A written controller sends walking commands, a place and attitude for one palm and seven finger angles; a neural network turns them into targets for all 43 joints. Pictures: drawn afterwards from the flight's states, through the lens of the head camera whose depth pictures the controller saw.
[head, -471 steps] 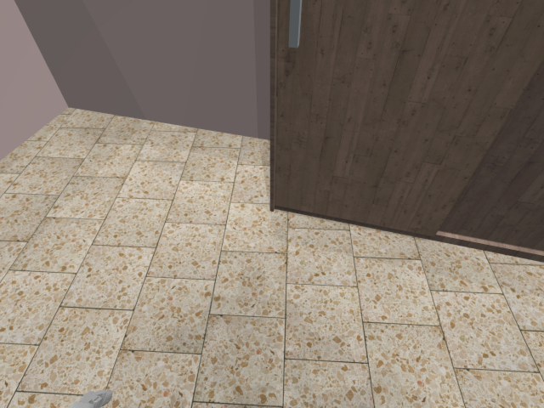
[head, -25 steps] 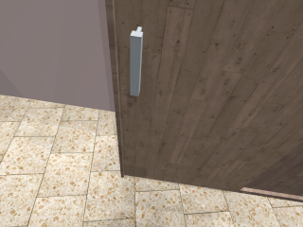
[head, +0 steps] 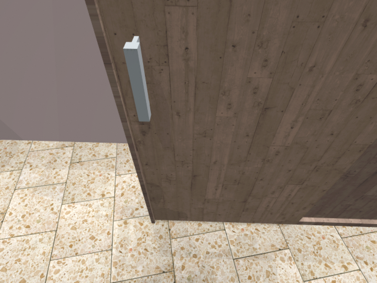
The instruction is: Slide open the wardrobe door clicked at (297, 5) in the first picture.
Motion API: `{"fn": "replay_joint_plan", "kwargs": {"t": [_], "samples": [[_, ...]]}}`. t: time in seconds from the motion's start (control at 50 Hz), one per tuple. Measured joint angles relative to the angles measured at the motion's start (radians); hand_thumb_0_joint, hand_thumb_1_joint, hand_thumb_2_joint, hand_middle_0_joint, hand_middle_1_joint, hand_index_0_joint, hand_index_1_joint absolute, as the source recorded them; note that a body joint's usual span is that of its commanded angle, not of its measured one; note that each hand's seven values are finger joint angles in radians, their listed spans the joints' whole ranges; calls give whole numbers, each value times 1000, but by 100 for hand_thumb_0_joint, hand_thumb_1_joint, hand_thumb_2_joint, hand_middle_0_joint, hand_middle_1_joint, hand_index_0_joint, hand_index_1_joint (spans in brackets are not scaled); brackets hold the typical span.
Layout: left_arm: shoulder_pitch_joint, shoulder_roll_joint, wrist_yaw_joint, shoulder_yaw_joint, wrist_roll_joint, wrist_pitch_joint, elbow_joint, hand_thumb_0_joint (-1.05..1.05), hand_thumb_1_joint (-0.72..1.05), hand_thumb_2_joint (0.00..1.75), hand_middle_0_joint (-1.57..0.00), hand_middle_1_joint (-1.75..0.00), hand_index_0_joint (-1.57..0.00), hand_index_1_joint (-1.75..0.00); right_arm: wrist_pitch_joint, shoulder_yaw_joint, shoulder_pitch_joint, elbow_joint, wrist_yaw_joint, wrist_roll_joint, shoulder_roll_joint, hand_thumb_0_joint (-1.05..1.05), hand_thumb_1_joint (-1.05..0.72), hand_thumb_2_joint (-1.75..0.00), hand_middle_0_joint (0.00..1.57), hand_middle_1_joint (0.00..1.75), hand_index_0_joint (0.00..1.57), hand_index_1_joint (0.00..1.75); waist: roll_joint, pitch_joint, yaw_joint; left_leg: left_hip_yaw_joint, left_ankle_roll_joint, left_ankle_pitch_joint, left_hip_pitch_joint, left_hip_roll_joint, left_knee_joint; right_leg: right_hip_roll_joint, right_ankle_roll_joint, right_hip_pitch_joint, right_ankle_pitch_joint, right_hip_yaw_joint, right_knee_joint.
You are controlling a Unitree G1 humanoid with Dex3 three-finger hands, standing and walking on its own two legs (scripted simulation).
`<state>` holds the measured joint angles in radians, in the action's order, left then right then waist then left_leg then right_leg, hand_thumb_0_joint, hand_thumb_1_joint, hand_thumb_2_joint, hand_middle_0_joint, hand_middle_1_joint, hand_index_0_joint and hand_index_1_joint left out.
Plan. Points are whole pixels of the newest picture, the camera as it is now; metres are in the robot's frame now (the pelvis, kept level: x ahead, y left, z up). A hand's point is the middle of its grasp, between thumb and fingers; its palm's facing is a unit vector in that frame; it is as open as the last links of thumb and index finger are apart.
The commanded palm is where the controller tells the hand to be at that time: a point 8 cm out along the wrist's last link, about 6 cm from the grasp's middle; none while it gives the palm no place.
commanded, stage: come to a stop and stand still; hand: left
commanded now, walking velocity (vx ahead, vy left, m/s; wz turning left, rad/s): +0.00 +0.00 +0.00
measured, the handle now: (140, 81) +0.51 +0.12 +0.17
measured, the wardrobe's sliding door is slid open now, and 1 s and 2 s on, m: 0.00 0.00 0.00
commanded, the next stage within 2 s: look again from close up in 1.12 s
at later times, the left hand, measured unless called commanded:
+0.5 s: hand out of the picture -0.05 +0.18 -0.18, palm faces +0.03 -0.99 -0.15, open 7.4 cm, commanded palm none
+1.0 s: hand out of the picture -0.08 +0.22 -0.18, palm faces +0.03 -0.99 -0.17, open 7.4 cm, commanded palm none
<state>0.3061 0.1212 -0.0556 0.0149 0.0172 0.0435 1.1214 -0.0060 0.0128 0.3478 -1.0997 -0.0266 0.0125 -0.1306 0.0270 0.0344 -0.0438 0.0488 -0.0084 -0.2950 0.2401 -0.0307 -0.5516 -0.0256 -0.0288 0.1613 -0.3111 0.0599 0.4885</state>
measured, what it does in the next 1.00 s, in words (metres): shifts its weight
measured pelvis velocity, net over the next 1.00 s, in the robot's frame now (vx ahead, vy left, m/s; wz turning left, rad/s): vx -0.05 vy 0.05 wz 0.01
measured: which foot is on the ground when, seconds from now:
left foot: down 0.00-1.00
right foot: down 0.00-1.00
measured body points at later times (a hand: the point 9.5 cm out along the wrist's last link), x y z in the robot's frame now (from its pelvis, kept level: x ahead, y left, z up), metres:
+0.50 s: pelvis -0.03 +0.03 +0.00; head -0.04 +0.04 +0.45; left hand -0.05 +0.24 -0.16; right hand -0.02 -0.20 -0.14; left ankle +0.00 +0.11 -0.74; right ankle -0.03 -0.10 -0.73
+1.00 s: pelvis -0.05 +0.05 +0.00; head -0.06 +0.07 +0.45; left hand -0.08 +0.27 -0.16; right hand -0.04 -0.18 -0.15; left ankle +0.00 +0.11 -0.74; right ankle -0.03 -0.10 -0.73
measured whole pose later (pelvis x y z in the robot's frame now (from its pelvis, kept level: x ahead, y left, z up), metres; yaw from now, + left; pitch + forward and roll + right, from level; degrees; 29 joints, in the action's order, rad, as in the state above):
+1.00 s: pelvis -0.05 +0.05 +0.00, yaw +0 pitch -2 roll -1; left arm 0.36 0.16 -0.04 0.01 0.03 0.01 1.09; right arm -0.01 0.00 0.29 -1.08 -0.02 0.01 -0.16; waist -0.02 0.01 0.01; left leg 0.08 -0.09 -0.16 0.24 0.05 -0.42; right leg 0.06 0.04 0.19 -0.20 0.03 0.43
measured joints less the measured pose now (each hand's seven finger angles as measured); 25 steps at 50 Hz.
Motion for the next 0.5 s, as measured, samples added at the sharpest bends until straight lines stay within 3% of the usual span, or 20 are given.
{"fn": "replay_joint_plan", "kwargs": {"t": [0.18,0.5], "samples": [[13,11,6,5,-1,-14,-18,2,93,90,-20,-30,-20,-30,0,0,-41,18,-12,1,-22,2,-93,-90,20,30,20,30,-16,-41,34,7,-12,10,-24,15,4,16,10,-13,-3,-5,21],[51,29,18,5,2,-34,-42,1,91,90,-20,-30,-20,-30,-3,5,-43,36,1,-3,-21,1,-92,-90,20,30,20,30,-51,-23,48,14,-42,83,-1,40,66,39,37,10,71,-9,-39]]}}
